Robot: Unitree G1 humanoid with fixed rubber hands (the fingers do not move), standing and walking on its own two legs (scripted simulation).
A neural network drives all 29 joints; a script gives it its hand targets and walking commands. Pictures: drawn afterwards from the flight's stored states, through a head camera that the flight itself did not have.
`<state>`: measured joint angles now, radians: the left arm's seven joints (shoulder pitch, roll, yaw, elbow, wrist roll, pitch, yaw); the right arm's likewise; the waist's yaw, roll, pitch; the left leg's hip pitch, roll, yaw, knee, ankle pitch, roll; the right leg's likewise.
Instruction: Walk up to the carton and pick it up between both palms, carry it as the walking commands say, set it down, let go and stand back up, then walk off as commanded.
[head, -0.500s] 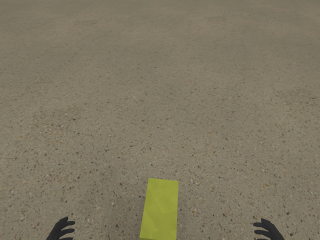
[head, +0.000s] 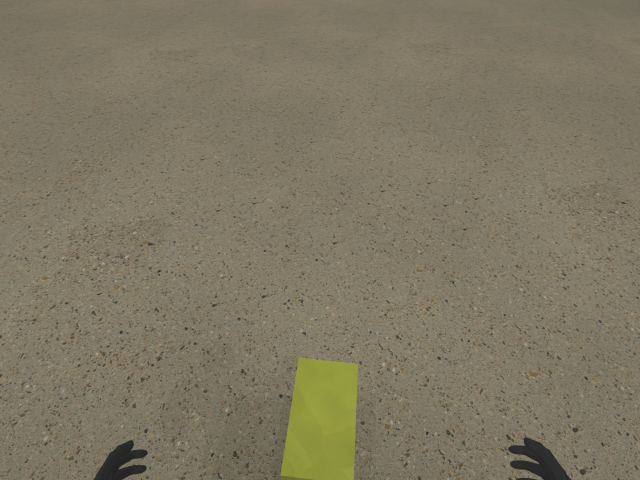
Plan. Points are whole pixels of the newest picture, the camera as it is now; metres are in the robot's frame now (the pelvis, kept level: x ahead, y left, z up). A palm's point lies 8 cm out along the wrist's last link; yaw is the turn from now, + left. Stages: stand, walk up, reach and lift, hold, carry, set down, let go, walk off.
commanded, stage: stand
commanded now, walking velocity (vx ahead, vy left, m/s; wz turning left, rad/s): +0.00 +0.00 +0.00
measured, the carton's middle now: (321, 431) +0.44 +0.00 -0.65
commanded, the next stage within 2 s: walk off in 0.50 s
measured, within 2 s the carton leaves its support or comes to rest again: neither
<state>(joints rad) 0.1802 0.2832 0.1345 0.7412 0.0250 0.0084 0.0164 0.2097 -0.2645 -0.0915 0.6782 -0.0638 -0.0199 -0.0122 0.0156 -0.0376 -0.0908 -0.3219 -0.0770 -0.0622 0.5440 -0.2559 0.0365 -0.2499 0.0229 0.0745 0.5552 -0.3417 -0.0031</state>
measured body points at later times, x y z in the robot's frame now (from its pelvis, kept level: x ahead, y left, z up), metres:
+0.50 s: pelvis -0.01 +0.00 +0.00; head -0.03 +0.01 +0.45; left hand +0.12 +0.30 -0.10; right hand +0.13 -0.28 -0.08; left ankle +0.01 +0.10 -0.73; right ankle -0.03 -0.12 -0.73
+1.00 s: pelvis -0.03 +0.00 +0.00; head -0.03 +0.02 +0.45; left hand +0.09 +0.29 -0.12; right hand +0.09 -0.28 -0.10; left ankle +0.01 +0.10 -0.73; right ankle -0.03 -0.12 -0.73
